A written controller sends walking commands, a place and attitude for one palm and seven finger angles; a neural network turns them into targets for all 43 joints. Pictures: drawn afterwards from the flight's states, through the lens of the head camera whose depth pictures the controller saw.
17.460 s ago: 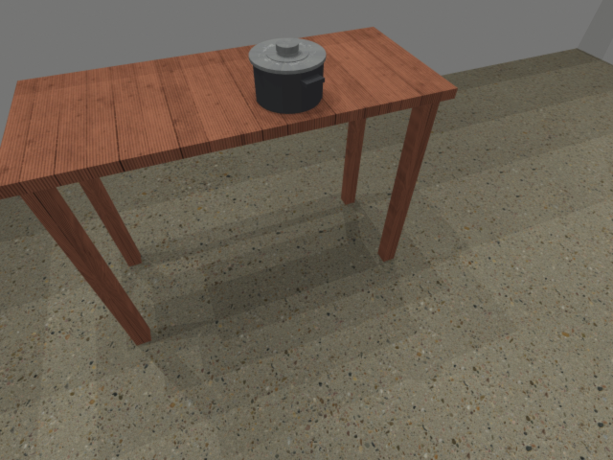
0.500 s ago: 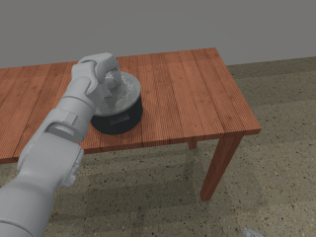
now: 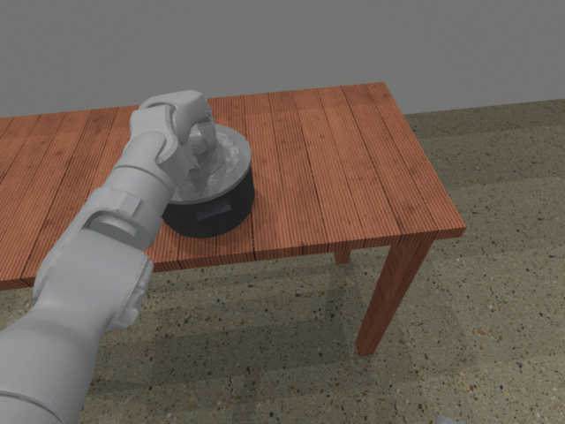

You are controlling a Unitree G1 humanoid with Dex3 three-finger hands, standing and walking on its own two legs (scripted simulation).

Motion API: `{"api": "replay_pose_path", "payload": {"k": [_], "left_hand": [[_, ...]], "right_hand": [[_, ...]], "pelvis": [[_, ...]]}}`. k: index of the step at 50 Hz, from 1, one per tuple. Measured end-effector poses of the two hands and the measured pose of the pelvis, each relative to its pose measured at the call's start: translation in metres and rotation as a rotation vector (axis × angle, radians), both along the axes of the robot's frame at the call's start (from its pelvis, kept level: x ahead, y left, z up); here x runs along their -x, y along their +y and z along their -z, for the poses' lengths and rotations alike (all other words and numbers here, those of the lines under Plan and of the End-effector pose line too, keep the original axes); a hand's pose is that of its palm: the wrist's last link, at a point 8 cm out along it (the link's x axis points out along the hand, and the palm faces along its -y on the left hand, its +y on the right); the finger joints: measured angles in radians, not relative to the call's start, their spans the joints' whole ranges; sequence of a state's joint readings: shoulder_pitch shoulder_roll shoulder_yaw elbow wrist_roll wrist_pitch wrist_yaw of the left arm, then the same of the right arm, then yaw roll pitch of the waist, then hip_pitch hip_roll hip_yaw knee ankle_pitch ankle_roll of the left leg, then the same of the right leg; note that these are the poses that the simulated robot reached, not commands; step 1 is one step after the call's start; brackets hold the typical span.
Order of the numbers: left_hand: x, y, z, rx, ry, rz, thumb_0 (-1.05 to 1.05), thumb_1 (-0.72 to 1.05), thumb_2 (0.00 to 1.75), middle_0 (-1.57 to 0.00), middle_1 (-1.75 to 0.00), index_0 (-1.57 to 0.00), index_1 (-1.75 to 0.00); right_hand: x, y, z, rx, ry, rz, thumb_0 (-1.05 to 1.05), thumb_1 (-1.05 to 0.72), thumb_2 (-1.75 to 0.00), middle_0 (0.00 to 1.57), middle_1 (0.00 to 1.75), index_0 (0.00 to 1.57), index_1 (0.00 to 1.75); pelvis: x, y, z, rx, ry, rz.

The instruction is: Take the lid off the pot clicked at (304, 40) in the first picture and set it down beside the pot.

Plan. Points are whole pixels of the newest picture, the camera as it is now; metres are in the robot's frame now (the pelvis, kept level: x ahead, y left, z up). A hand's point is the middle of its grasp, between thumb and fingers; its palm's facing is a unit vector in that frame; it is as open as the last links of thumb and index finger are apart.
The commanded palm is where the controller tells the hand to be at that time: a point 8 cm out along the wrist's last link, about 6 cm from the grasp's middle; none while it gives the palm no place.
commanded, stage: close the fingers and squeeze the knob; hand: left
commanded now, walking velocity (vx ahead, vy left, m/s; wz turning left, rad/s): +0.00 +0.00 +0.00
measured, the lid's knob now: (191, 150) +0.50 +0.13 +0.13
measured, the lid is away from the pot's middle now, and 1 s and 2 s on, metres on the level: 0.00 0.01 0.01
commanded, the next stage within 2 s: lift the lid straight up in 0.06 s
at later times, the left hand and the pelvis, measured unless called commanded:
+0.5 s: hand (183, 147) +0.47 +0.13 +0.16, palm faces -0.34 -0.10 -0.93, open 8.2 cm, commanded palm +0.46 +0.13 +0.24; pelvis +0.00 +0.00 +0.00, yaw +0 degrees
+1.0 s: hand (175, 124) +0.47 +0.13 +0.20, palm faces -0.31 -0.11 -0.94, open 8.2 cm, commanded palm +0.46 +0.13 +0.28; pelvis +0.00 +0.00 +0.00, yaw +1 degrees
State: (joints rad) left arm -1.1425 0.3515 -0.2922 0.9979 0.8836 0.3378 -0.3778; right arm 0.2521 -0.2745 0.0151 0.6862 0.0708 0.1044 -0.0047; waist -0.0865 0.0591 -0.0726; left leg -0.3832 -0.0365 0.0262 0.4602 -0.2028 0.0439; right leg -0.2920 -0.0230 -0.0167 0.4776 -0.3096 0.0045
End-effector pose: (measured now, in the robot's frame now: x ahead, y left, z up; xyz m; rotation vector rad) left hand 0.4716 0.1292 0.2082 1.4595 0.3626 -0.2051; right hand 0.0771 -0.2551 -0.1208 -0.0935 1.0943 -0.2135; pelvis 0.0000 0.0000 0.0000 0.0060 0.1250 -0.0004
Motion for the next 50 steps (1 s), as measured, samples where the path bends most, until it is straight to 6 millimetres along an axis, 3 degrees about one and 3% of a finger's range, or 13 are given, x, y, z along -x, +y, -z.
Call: {"api": "replay_pose_path", "payload": {"k": [11, 23, 35, 50], "left_hand": [[0.001, 0.000, 0.000, -0.002, 0.000, 0.005, 0.00, 0.14, 0.85, -0.60, -0.96, -0.61, -0.95], [0.003, 0.002, -0.003, 0.013, -0.008, 0.016, 0.00, 0.14, 0.85, -0.61, -0.95, -0.62, -0.94], [0.006, 0.007, -0.019, 0.005, -0.021, -0.014, 0.01, 0.14, 0.84, -0.61, -0.94, -0.63, -0.94], [0.007, 0.003, -0.047, 0.000, -0.044, -0.011, 0.01, 0.14, 0.84, -0.62, -0.94, -0.63, -0.94]], "right_hand": [[-0.001, 0.000, 0.001, -0.005, -0.003, -0.001, 0.01, -0.91, -0.89, 0.20, 0.30, 0.20, 0.30], [-0.016, 0.001, -0.001, -0.005, -0.054, -0.020, 0.01, -0.91, -0.89, 0.20, 0.30, 0.20, 0.30], [-0.026, 0.002, -0.003, -0.008, -0.090, -0.044, 0.01, -0.91, -0.89, 0.20, 0.30, 0.20, 0.30], [-0.016, 0.002, -0.004, 0.002, -0.091, -0.046, 0.01, -0.91, -0.89, 0.20, 0.30, 0.20, 0.30]], "pelvis": [[-0.002, -0.001, 0.000, -0.001, -0.006, 0.001], [-0.003, -0.001, -0.001, -0.002, -0.015, -0.005], [0.000, -0.003, -0.001, -0.003, -0.024, -0.013], [0.004, -0.002, -0.002, -0.003, -0.030, -0.015]]}}
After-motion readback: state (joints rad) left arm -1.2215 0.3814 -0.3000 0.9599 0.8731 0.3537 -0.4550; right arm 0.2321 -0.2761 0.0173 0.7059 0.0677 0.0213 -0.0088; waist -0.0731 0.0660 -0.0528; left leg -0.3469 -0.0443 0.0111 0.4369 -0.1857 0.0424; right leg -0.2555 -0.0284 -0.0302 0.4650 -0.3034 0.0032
